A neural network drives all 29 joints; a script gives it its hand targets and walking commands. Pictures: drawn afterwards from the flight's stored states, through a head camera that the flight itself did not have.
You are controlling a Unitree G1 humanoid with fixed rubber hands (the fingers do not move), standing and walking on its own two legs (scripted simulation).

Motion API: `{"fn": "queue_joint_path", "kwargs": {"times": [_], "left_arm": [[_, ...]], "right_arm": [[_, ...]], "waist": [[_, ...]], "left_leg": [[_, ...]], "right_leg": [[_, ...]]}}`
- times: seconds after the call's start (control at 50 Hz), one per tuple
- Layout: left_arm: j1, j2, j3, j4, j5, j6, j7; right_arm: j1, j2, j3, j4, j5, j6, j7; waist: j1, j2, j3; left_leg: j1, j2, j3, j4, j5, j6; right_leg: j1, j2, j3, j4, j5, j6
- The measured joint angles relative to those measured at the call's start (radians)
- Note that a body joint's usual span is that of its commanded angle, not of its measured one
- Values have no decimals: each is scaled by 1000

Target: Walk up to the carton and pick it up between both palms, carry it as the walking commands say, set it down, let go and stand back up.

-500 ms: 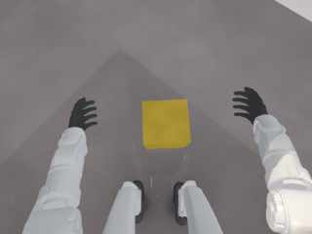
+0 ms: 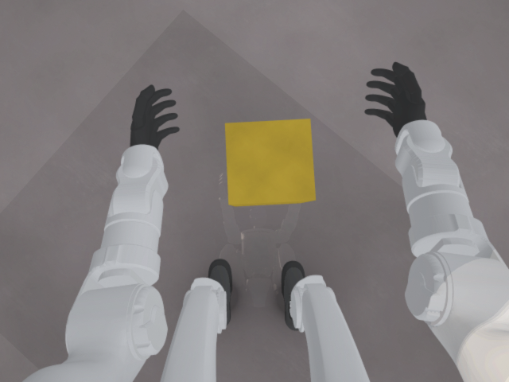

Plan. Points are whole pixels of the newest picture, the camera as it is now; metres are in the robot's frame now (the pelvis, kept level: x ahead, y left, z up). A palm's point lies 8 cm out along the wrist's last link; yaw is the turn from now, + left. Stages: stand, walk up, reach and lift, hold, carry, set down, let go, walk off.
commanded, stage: reach and lift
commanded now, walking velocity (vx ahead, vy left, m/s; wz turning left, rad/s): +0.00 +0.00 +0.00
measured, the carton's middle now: (267, 168) +0.47 -0.03 -0.54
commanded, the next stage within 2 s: none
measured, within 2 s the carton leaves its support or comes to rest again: neither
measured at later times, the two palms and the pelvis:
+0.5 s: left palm (173, 160) +0.45 +0.16 -0.27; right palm (369, 148) +0.46 -0.22 -0.27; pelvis -0.03 +0.00 -0.14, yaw +1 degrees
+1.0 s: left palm (190, 172) +0.45 +0.16 -0.42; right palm (345, 163) +0.46 -0.22 -0.41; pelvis -0.06 +0.00 -0.24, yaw +1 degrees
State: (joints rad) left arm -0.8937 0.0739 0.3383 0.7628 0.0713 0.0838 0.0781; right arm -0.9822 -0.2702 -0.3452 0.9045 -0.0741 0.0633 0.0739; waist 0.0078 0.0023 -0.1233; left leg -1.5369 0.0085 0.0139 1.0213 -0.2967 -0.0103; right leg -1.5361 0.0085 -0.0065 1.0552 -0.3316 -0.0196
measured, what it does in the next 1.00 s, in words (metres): lowers itself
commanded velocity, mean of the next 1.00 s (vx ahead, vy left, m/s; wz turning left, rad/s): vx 0.00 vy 0.00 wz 0.00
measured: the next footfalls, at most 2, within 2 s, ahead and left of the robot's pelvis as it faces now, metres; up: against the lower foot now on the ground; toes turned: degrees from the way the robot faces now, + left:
none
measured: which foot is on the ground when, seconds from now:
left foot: down 0.00-1.00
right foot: down 0.00-1.00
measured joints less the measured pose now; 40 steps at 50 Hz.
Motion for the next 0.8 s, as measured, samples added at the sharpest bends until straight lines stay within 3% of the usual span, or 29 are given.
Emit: {"fn": "queue_joint_path", "kwargs": {"times": [0.18, 0.62, 0.8], "left_arm": [[-23, 20, -2, 27, -20, 8, 23], [-179, 113, -124, 93, -177, 12, 83], [-253, 133, -158, 176, -211, -13, 87]], "right_arm": [[-25, -20, -20, 62, 6, -8, 0], [-158, -98, 151, 76, 193, 6, -92], [-236, -121, 195, 165, 240, -18, -106]], "waist": [[-4, 9, -27], [-22, 11, 55], [-22, 12, 114]], "left_leg": [[-153, -8, -1, 159, -51, 3], [-571, -12, 5, 680, -177, 1], [-671, -11, 7, 825, -200, 2]], "right_leg": [[-149, -9, 0, 159, -54, 4], [-568, -16, 4, 689, -190, -1], [-668, -16, 6, 835, -213, -2]]}}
